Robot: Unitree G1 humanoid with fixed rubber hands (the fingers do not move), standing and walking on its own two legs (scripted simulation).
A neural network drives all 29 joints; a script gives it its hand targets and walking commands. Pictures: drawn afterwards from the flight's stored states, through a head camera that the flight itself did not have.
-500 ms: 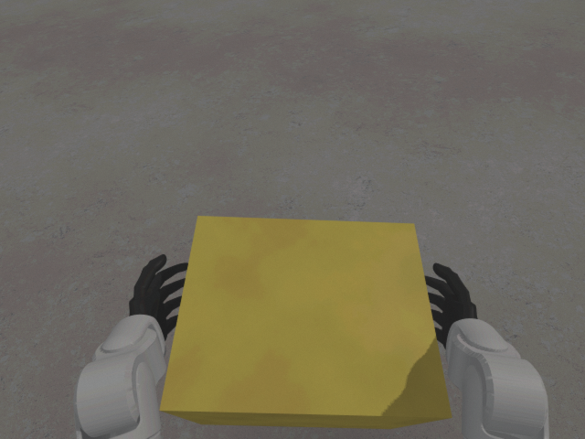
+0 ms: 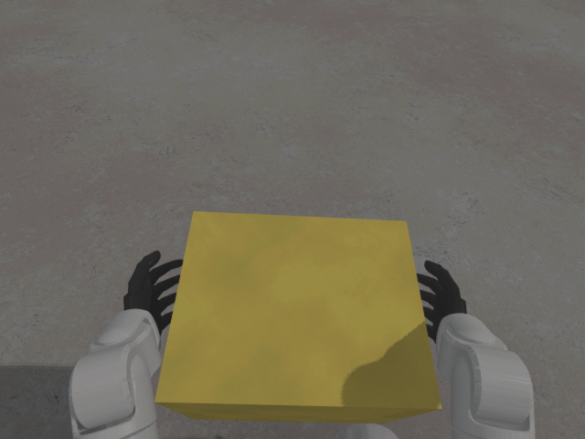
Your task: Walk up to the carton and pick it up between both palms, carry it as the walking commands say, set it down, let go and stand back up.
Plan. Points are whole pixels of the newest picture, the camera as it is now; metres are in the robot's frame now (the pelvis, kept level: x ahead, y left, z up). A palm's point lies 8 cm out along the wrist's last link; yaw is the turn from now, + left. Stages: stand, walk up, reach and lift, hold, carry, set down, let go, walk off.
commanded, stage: carry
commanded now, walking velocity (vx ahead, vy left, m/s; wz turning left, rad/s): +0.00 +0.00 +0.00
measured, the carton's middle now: (294, 325) +0.28 +0.01 -0.01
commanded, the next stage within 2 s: none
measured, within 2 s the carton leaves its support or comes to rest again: neither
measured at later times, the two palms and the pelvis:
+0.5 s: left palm (104, 298) +0.26 +0.23 +0.09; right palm (423, 314) +0.26 -0.13 +0.08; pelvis +0.00 +0.04 +0.01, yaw +2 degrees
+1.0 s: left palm (152, 287) +0.28 +0.18 +0.09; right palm (453, 300) +0.28 -0.17 +0.08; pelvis +0.01 +0.00 +0.01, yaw +2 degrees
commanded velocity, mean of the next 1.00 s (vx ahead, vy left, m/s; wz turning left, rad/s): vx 0.00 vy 0.00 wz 0.00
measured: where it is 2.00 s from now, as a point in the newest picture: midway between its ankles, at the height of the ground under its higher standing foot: (265, 386)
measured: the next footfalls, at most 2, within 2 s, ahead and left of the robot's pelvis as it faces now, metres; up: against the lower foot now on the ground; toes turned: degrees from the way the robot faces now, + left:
right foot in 0.38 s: +0.01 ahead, -0.10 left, +0.00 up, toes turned -5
left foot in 1.38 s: +0.12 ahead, +0.12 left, +0.00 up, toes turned +17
